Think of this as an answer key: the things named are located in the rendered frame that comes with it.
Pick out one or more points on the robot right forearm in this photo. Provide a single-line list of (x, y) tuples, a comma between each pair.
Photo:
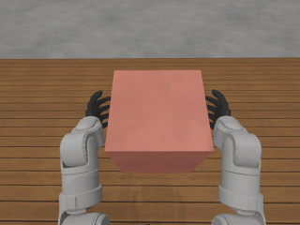
[(241, 157)]

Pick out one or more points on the left robot hand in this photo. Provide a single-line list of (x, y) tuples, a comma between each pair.
[(93, 108)]

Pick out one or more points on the right robot hand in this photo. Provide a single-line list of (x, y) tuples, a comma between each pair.
[(221, 109)]

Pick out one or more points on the right robot upper arm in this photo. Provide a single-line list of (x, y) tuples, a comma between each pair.
[(234, 219)]

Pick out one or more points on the robot left forearm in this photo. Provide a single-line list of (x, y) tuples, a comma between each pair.
[(79, 168)]

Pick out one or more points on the left robot upper arm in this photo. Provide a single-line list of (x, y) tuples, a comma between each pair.
[(97, 218)]

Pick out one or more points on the carton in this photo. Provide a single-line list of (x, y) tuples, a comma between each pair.
[(158, 121)]

